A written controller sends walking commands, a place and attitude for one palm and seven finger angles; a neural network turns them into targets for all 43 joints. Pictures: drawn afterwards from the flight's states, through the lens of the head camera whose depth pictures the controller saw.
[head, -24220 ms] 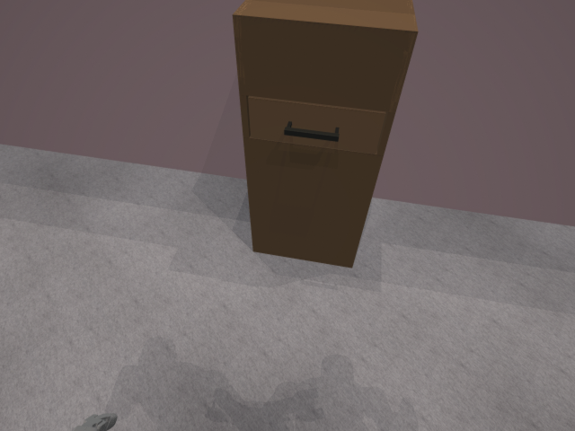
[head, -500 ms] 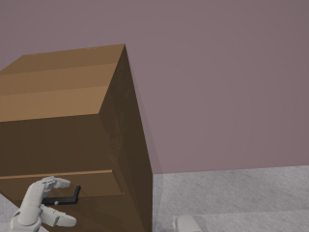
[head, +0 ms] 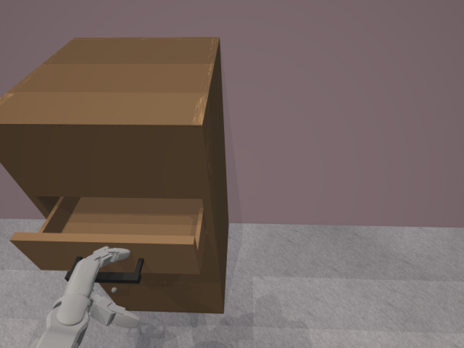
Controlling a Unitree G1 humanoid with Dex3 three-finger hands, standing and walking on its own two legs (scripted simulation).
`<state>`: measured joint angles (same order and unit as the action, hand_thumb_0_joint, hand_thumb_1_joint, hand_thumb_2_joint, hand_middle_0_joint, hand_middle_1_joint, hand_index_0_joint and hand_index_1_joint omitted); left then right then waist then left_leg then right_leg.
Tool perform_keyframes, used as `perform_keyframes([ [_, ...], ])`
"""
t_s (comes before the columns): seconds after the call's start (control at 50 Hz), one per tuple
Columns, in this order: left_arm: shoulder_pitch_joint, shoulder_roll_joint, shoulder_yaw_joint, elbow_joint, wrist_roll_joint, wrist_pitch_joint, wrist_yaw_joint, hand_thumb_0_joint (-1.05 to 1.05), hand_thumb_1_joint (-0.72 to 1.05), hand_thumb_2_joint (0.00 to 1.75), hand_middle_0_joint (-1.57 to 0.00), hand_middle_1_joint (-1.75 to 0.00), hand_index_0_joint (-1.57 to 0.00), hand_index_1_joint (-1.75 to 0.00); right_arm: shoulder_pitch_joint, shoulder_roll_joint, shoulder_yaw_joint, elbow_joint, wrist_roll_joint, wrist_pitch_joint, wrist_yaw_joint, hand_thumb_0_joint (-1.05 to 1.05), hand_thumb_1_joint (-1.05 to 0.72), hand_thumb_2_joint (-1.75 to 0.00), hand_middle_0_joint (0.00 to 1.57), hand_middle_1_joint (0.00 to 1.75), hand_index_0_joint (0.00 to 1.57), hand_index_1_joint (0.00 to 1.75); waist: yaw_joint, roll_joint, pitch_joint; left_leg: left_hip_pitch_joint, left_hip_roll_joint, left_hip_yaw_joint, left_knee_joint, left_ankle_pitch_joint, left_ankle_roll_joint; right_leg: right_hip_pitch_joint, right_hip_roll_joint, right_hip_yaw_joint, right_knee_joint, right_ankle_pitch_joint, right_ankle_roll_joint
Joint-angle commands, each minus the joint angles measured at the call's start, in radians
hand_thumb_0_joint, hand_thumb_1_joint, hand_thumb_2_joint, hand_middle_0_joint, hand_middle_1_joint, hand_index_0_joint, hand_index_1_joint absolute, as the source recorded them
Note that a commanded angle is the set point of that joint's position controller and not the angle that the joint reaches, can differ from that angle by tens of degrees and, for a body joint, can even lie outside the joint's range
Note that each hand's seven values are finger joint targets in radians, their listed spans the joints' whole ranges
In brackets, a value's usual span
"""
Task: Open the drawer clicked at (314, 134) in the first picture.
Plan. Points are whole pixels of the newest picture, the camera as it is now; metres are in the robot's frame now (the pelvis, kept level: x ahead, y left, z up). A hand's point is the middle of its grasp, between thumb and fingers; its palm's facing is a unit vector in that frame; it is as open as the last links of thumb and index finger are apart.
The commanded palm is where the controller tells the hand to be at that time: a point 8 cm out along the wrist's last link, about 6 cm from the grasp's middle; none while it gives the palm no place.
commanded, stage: relax the arm and regain balance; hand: left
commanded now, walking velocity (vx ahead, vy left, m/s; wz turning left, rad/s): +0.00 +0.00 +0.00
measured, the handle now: (106, 269) +0.32 +0.28 -0.09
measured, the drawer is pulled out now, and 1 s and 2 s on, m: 0.12 0.19 0.19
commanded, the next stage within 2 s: stand and wait in 0.96 s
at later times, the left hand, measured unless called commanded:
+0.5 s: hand (103, 330) +0.18 +0.22 -0.04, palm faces +0.00 -0.85 -0.53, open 14.1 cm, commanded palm none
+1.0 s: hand (105, 333) +0.18 +0.22 -0.04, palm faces +0.00 -0.84 -0.55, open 14.3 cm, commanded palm none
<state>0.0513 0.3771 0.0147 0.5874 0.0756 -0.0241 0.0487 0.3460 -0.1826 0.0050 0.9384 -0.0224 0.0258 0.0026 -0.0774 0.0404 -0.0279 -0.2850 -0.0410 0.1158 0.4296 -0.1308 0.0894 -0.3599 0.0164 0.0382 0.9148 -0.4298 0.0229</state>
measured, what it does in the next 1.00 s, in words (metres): steps on the spot: right foot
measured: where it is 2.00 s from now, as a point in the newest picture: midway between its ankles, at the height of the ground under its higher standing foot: outside the picture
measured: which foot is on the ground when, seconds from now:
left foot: down 0.00-1.00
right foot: up 0.00-0.10, down 0.12-1.00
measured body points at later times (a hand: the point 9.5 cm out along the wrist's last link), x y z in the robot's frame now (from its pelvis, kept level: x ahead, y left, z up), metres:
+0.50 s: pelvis -0.05 -0.03 +0.00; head -0.08 -0.06 +0.44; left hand +0.18 +0.27 -0.01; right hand -0.05 -0.30 -0.16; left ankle +0.07 +0.06 -0.73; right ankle -0.08 -0.11 -0.74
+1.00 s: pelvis -0.05 -0.05 +0.00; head -0.06 -0.09 +0.45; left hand +0.18 +0.26 -0.01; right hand +0.02 -0.32 -0.15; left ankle +0.02 +0.09 -0.74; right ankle -0.08 -0.11 -0.74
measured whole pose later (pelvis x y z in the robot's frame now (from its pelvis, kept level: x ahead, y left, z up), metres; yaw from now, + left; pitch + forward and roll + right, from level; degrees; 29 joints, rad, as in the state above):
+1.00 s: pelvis -0.05 -0.05 +0.00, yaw -2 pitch -3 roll +2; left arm 0.07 0.43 0.03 0.70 0.04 -0.10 0.05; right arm 0.19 -0.32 0.01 1.00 0.00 0.01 0.01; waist -0.02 0.06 0.01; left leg -0.23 -0.02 -0.06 0.40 -0.12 -0.03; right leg -0.12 0.07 0.02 0.49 -0.32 -0.08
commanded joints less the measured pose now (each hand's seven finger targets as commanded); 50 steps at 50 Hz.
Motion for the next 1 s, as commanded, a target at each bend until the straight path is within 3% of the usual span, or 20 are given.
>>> perform_keyframes([
  [0.0, 0.131, -0.010, 0.000, 0.069, -0.063, 0.072, -0.030, 0.00, -0.50, 0.30, -0.15, -0.30, -0.15, -0.30, 0.018, -0.175, -0.055, -0.048, 0.004, -0.026, -0.005, 0.00, -0.90, -0.90, 0.20, 0.30, 0.20, 0.30, 0.033, 0.012, 0.058, 0.126, 0.241, -0.388, -0.275, -0.274, -0.005, 0.022, -0.014, -0.028, -0.258, -0.073, -0.014],
  [0.08, 0.179, 0.048, 0.022, 0.079, -0.066, 0.053, -0.018, 0.00, -0.50, 0.30, -0.15, -0.30, -0.15, -0.30, -0.016, -0.241, -0.075, -0.034, 0.017, -0.022, 0.003, 0.00, -0.90, -0.90, 0.20, 0.30, 0.20, 0.30, 0.055, -0.020, 0.034, 0.139, 0.202, -0.361, -0.230, -0.234, -0.062, 0.154, -0.017, -0.021, -0.528, 0.042, -0.052],
  [0.14, 0.191, 0.072, 0.028, 0.089, -0.061, 0.044, -0.016, 0.00, -0.50, 0.30, -0.15, -0.30, -0.15, -0.30, -0.049, -0.236, -0.078, -0.031, 0.022, -0.015, 0.004, 0.00, -0.90, -0.90, 0.20, 0.30, 0.20, 0.30, 0.052, -0.059, 0.025, 0.097, 0.158, -0.306, -0.192, -0.278, -0.112, 0.203, -0.069, 0.015, -0.599, 0.053, -0.093],
  [0.16, 0.152, 0.051, 0.023, 0.092, -0.061, 0.036, -0.015, 0.00, -0.50, 0.30, -0.15, -0.30, -0.15, -0.30, -0.056, -0.215, -0.071, -0.024, 0.023, -0.015, 0.005, 0.00, -0.90, -0.90, 0.20, 0.30, 0.20, 0.30, 0.046, -0.169, 0.041, 0.063, 0.148, -0.289, -0.165, -0.273, -0.102, 0.166, -0.087, 0.050, -0.606, -0.007, -0.107],
  [0.2, 0.089, 0.058, 0.015, 0.088, -0.056, 0.024, -0.015, 0.00, -0.50, 0.30, -0.15, -0.30, -0.15, -0.30, -0.066, -0.214, -0.061, -0.011, 0.021, -0.012, 0.006, 0.00, -0.90, -0.90, 0.20, 0.30, 0.20, 0.30, 0.028, -0.253, 0.113, 0.135, 0.098, -0.211, -0.016, -0.156, -0.101, -0.022, -0.176, 0.155, -0.665, -0.079, -0.134],
  [0.26, 0.040, 0.065, 0.013, 0.083, -0.056, 0.024, -0.014, 0.00, -0.50, 0.30, -0.15, -0.30, -0.15, -0.30, -0.018, -0.201, -0.053, -0.003, 0.019, -0.004, 0.009, 0.00, -0.90, -0.90, 0.20, 0.30, 0.20, 0.30, 0.004, -0.175, 0.132, 0.191, 0.092, -0.208, 0.037, -0.106, -0.102, -0.110, -0.163, 0.134, -0.620, -0.064, -0.133],
  [0.3, 0.055, 0.070, 0.009, 0.083, -0.061, 0.021, -0.019, 0.00, -0.50, 0.30, -0.15, -0.30, -0.15, -0.30, -0.031, -0.218, -0.051, -0.013, 0.016, -0.006, 0.010, 0.00, -0.90, -0.90, 0.20, 0.30, 0.20, 0.30, 0.015, -0.138, 0.152, 0.164, 0.104, -0.234, 0.006, -0.122, -0.098, -0.122, -0.133, 0.130, -0.584, -0.087, -0.117],
  [0.36, 0.071, 0.075, 0.009, 0.088, -0.057, 0.029, -0.021, 0.00, -0.50, 0.30, -0.15, -0.30, -0.15, -0.30, -0.049, -0.234, -0.049, -0.028, 0.011, -0.007, 0.013, 0.00, -0.90, -0.90, 0.20, 0.30, 0.20, 0.30, 0.033, -0.106, 0.239, 0.025, 0.142, -0.326, -0.130, -0.294, -0.074, -0.099, -0.080, 0.107, -0.541, -0.188, -0.097],
  [0.42, 0.143, 0.076, 0.014, 0.105, -0.060, 0.029, -0.024, 0.00, -0.50, 0.30, -0.15, -0.30, -0.15, -0.30, -0.088, -0.265, -0.048, -0.036, 0.007, -0.016, 0.010, 0.00, -0.90, -0.90, 0.20, 0.30, 0.20, 0.30, 0.069, -0.043, 0.188, -0.041, 0.173, -0.412, -0.247, -0.419, -0.055, 0.006, -0.037, 0.086, -0.457, -0.131, -0.088],
  [0.48, 0.189, 0.090, 0.024, 0.125, -0.059, 0.026, -0.028, 0.00, -0.50, 0.30, -0.15, -0.30, -0.15, -0.30, -0.120, -0.283, -0.050, -0.039, 0.008, -0.023, 0.009, 0.00, -0.90, -0.90, 0.20, 0.30, 0.20, 0.30, 0.096, -0.032, 0.117, -0.070, 0.181, -0.419, -0.273, -0.409, -0.043, 0.120, -0.033, 0.065, -0.441, -0.059, -0.087],
  [0.52, 0.188, 0.098, 0.029, 0.135, -0.059, 0.014, -0.031, 0.00, -0.50, 0.30, -0.15, -0.30, -0.15, -0.30, -0.130, -0.273, -0.053, -0.039, 0.012, -0.026, 0.007, 0.00, -0.90, -0.90, 0.20, 0.30, 0.20, 0.30, 0.091, -0.088, 0.068, -0.011, 0.135, -0.347, -0.208, -0.302, -0.070, 0.131, -0.067, 0.114, -0.550, -0.065, -0.100],
  [0.56, 0.131, 0.118, 0.032, 0.130, -0.055, 0.006, -0.029, 0.00, -0.50, 0.30, -0.15, -0.30, -0.15, -0.30, -0.105, -0.242, -0.050, -0.029, 0.018, -0.021, 0.005, 0.00, -0.90, -0.90, 0.20, 0.30, 0.20, 0.30, 0.059, -0.206, 0.065, 0.057, 0.077, -0.251, -0.017, -0.176, -0.097, 0.046, -0.175, 0.218, -0.675, -0.129, -0.132],
  [0.58, 0.079, 0.123, 0.031, 0.116, -0.056, 0.006, -0.025, 0.00, -0.50, 0.30, -0.15, -0.30, -0.15, -0.30, -0.093, -0.247, -0.052, -0.022, 0.016, -0.015, 0.004, 0.00, -0.90, -0.90, 0.20, 0.30, 0.20, 0.30, 0.043, -0.195, 0.080, 0.087, 0.057, -0.235, 0.085, -0.152, -0.108, -0.032, -0.229, 0.268, -0.717, -0.137, -0.162],
  [0.62, 0.001, 0.134, 0.031, 0.105, -0.057, 0.002, -0.021, 0.00, -0.50, 0.30, -0.15, -0.30, -0.15, -0.30, -0.062, -0.254, -0.054, -0.013, 0.011, -0.011, 0.007, 0.00, -0.90, -0.90, 0.20, 0.30, 0.20, 0.30, 0.021, -0.160, 0.100, 0.088, 0.060, -0.228, 0.141, -0.114, -0.112, -0.049, -0.237, 0.249, -0.695, -0.052, -0.186],
  [0.66, 0.001, 0.139, 0.032, 0.109, -0.061, -0.002, -0.022, 0.00, -0.50, 0.30, -0.15, -0.30, -0.15, -0.30, -0.054, -0.258, -0.052, -0.020, 0.013, -0.018, 0.009, 0.00, -0.90, -0.90, 0.20, 0.30, 0.20, 0.30, 0.022, -0.155, 0.079, 0.069, 0.070, -0.230, 0.103, -0.036, -0.107, 0.031, -0.200, 0.191, -0.616, 0.137, -0.161],
  [0.72, 0.049, 0.113, 0.021, 0.118, -0.068, -0.016, -0.024, 0.00, -0.50, 0.30, -0.15, -0.30, -0.15, -0.30, -0.105, -0.280, -0.041, -0.030, 0.016, -0.041, 0.002, 0.00, -0.90, -0.90, 0.20, 0.30, 0.20, 0.30, 0.052, -0.148, 0.091, 0.073, 0.113, -0.266, 0.018, 0.228, -0.093, 0.099, -0.128, 0.134, -0.511, 0.482, -0.067],
  [0.76, 0.091, 0.097, 0.022, 0.128, -0.067, -0.017, -0.018, 0.00, -0.50, 0.30, -0.15, -0.30, -0.15, -0.30, -0.100, -0.246, -0.032, -0.020, 0.018, -0.041, -0.002, 0.00, -0.90, -0.90, 0.20, 0.30, 0.20, 0.30, 0.067, -0.200, 0.091, 0.063, 0.110, -0.233, 0.036, 0.240, -0.098, 0.143, -0.128, 0.115, -0.518, 0.632, -0.018],
  [0.78, 0.095, 0.109, 0.022, 0.140, -0.070, -0.016, -0.018, 0.00, -0.50, 0.30, -0.15, -0.30, -0.15, -0.30, -0.092, -0.254, -0.030, -0.008, 0.019, -0.043, -0.002, 0.00, -0.90, -0.90, 0.20, 0.30, 0.20, 0.30, 0.064, -0.193, 0.055, 0.079, 0.109, -0.232, 0.027, 0.251, -0.097, 0.177, -0.135, 0.107, -0.496, 0.673, -0.018],
  [0.84, 0.077, 0.120, 0.022, 0.142, -0.073, -0.015, -0.022, 0.00, -0.50, 0.30, -0.15, -0.30, -0.15, -0.30, -0.125, -0.286, -0.034, -0.003, 0.021, -0.046, -0.003, 0.00, -0.90, -0.90, 0.20, 0.30, 0.20, 0.30, 0.066, -0.177, 0.009, 0.122, 0.116, -0.248, -0.006, 0.223, -0.092, 0.190, -0.123, 0.113, -0.509, 0.551, -0.028],
  [0.98, 0.045, 0.155, 0.023, 0.155, -0.065, -0.007, -0.032, 0.00, -0.50, 0.30, -0.15, -0.30, -0.15, -0.30, -0.181, -0.313, -0.037, 0.001, 0.018, -0.039, 0.004, 0.00, -0.90, -0.90, 0.20, 0.30, 0.20, 0.30, 0.064, -0.122, 0.061, 0.117, 0.110, -0.266, -0.055, 0.041, -0.091, 0.123, -0.125, 0.156, -0.587, 0.216, -0.051],
])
